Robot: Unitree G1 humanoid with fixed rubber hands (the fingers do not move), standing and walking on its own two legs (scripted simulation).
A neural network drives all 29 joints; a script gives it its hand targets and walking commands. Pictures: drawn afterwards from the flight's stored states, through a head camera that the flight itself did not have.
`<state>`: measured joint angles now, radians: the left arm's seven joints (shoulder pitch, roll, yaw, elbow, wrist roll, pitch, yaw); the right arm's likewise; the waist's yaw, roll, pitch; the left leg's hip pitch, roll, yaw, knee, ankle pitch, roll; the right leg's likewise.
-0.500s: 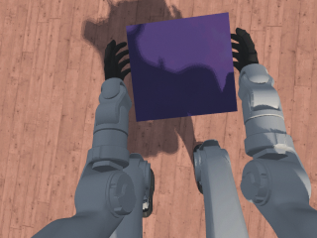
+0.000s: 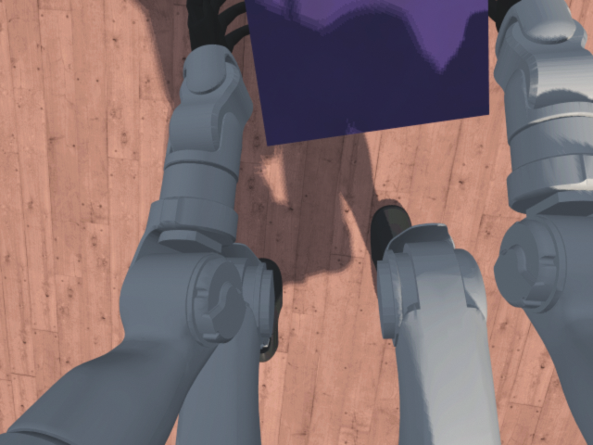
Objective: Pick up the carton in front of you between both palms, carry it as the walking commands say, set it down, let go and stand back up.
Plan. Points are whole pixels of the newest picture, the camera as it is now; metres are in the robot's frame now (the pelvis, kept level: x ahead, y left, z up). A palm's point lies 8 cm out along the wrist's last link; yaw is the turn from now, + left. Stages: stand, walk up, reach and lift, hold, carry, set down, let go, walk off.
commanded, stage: set down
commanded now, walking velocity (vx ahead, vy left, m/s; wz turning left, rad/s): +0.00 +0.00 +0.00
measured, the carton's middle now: (353, 47) +0.51 -0.13 -0.25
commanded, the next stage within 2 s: none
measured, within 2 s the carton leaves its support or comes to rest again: rests again in 0.46 s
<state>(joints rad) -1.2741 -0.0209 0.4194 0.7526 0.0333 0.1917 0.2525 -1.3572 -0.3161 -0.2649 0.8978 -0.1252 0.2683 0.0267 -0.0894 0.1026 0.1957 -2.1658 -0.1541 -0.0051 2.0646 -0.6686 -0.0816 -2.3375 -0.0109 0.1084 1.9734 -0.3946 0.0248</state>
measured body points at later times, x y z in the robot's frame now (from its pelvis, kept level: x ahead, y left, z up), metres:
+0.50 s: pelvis -0.01 +0.00 -0.03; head +0.35 -0.07 +0.23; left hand +0.54 +0.03 -0.20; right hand +0.51 -0.28 -0.21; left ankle +0.09 +0.13 -0.38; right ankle +0.14 -0.14 -0.38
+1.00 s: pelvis -0.01 +0.00 -0.03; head +0.35 -0.06 +0.22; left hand +0.54 +0.04 -0.21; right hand +0.51 -0.27 -0.21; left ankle +0.09 +0.13 -0.38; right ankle +0.14 -0.14 -0.38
